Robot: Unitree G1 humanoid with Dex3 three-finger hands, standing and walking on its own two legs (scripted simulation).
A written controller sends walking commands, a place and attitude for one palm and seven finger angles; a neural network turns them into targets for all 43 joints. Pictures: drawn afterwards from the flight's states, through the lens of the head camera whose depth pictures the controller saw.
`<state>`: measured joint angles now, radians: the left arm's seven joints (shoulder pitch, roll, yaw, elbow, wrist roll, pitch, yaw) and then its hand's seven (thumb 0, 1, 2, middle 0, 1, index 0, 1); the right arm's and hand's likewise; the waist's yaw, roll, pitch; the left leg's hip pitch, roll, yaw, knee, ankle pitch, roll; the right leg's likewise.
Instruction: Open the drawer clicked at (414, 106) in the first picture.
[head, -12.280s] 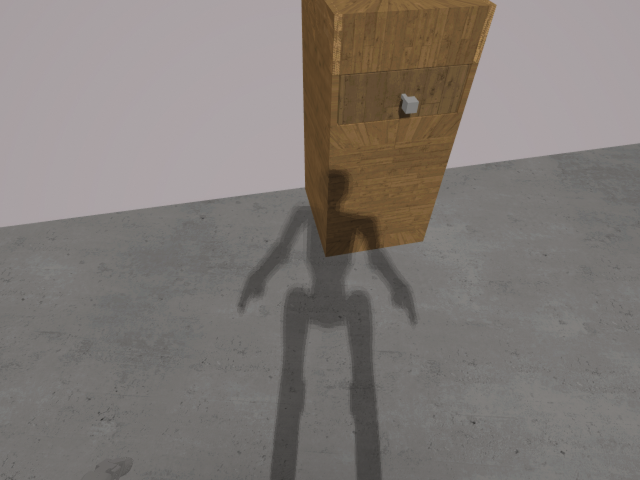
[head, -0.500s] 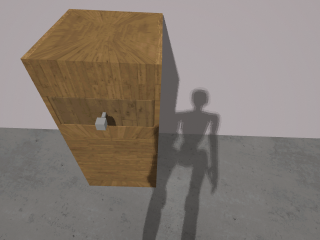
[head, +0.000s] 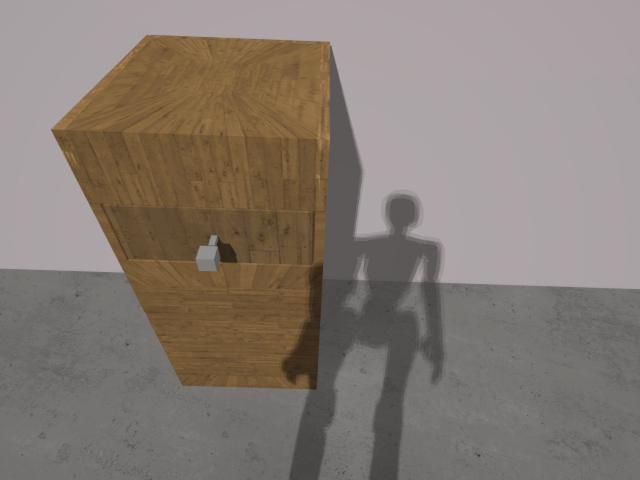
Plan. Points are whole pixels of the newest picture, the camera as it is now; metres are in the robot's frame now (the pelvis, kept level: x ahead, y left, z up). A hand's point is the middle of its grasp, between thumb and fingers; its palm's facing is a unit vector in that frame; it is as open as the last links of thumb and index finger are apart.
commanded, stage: look again from close up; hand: left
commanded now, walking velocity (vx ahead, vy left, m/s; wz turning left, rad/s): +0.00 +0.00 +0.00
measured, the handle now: (210, 251) +0.53 +0.24 -0.07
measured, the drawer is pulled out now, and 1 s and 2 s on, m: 0.00 0.00 0.00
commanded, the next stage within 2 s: raise the hand with hooked fingers in 0.26 s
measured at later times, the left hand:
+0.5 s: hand out of the picture +0.09 +0.22 -0.09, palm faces -0.02 -0.87 -0.49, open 7.5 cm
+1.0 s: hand (118, 442) +0.18 +0.25 -0.03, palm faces +0.20 -0.08 -0.98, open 9.9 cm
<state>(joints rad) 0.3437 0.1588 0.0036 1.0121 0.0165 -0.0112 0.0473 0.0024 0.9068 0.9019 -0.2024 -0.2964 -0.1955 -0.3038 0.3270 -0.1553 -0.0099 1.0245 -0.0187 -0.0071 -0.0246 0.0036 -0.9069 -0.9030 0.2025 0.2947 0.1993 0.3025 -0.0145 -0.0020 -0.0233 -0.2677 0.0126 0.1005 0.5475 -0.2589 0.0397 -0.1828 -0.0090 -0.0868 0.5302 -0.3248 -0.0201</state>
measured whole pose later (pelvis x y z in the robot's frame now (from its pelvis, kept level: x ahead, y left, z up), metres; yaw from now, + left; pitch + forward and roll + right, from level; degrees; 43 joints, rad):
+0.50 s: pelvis -0.04 +0.02 +0.00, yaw +1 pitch -1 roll +1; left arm 0.48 0.26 -0.09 0.22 0.20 0.08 0.20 0.02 0.88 0.89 -0.21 -0.32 -0.20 -0.32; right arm 0.34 -0.20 0.03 0.84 0.05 -0.20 -0.07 0.01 -0.91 -0.90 0.21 0.30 0.20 0.30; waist 0.01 -0.01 0.00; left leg -0.32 -0.05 0.13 0.52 -0.19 0.07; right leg -0.31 -0.04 -0.03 0.64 -0.35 -0.04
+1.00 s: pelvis -0.04 +0.01 -0.06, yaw +3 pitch +6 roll -2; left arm 0.26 0.36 -0.12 0.03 1.06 0.02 0.51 0.00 0.33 0.66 -0.27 -0.65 -0.26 -0.66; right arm 0.05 -0.22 0.01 0.52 -0.06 0.10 -0.02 0.01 -0.90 -0.90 0.20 0.30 0.20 0.30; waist 0.09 0.05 -0.10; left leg -0.71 -0.08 -0.02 0.98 -0.38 0.07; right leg -0.63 0.09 0.01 0.98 -0.46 -0.04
